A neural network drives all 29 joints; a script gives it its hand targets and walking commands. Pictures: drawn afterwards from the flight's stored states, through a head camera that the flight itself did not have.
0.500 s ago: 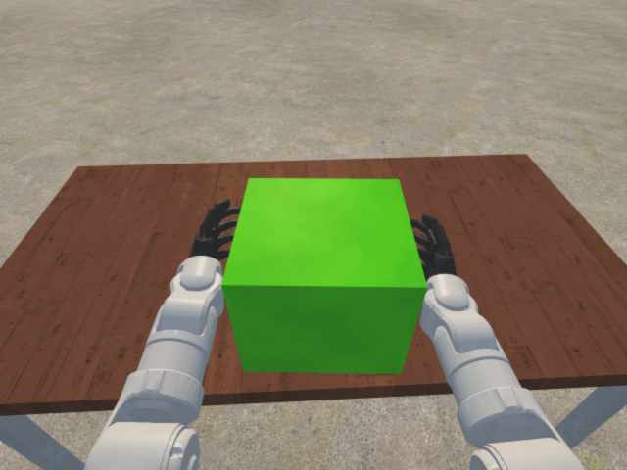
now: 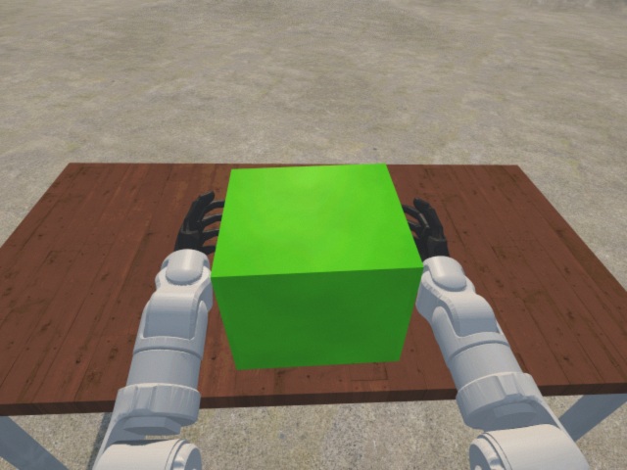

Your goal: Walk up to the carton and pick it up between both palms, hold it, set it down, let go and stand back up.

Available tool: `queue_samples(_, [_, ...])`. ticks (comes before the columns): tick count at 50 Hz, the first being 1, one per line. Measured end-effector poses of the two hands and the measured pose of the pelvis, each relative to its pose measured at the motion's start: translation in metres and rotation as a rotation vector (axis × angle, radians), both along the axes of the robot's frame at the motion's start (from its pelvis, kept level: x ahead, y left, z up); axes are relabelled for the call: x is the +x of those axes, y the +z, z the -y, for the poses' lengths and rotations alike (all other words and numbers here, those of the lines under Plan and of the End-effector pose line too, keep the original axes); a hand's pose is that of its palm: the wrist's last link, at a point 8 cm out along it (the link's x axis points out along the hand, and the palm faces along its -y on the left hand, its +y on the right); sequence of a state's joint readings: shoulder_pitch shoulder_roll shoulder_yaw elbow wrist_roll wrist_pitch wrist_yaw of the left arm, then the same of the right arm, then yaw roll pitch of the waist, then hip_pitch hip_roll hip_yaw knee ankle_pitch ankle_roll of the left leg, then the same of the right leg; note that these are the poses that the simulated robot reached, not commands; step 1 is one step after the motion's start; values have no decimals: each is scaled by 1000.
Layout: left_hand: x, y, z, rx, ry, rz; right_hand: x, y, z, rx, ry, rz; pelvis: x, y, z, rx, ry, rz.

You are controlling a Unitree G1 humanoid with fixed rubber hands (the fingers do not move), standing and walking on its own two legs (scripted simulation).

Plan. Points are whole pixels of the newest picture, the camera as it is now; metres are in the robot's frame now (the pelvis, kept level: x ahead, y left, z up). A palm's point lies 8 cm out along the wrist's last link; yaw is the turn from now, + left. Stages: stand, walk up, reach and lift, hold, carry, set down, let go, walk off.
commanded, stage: reach and lift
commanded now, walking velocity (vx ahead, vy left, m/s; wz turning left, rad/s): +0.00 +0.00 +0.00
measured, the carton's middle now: (313, 263) +0.38 +0.00 +0.11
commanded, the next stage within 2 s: hold in 0.36 s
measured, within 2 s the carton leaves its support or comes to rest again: neither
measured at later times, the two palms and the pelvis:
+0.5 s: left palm (201, 241) +0.37 +0.14 +0.16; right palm (445, 251) +0.36 -0.17 +0.15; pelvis +0.00 +0.00 +0.00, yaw -1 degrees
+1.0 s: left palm (184, 230) +0.37 +0.15 +0.18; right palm (436, 237) +0.36 -0.15 +0.17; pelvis +0.00 +0.00 +0.00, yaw +0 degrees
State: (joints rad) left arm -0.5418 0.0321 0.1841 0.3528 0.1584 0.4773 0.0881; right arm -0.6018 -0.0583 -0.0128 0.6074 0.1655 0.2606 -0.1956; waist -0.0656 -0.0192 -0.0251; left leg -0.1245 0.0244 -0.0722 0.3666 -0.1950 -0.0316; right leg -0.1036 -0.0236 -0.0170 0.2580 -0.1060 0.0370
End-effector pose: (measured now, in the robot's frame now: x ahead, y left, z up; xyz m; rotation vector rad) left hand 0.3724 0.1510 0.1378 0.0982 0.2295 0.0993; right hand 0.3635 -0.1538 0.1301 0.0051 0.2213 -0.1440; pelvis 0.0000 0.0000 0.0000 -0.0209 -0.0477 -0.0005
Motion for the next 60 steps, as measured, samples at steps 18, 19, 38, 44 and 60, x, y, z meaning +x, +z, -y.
queue_samples(18, [1, 18, 16, 10, -18, 20, -5, 10, 15, 12, -19, 19, 5, 0, 0, 2, -6, 23])
queue_samples(19, [0, 19, 17, 6, -16, 24, -6, 11, 16, 13, -18, 23, 4, 0, 0, 1, -7, 25])
queue_samples(38, [-5, 24, -6, -17, 28, 4, 4, 24, -6, 4, 26, 2, -6, 0, 5, 7, 7, 4])
queue_samples(44, [-5, 30, -8, 5, 22, 32, 4, 30, -7, 10, 24, 31, -3, 0, 3, 2, 13, -5])
queue_samples(60, [-16, 36, 2, -29, 22, 39, -9, 37, 2, 12, 17, 37, 0, -1, 2, 0, -9, 47])
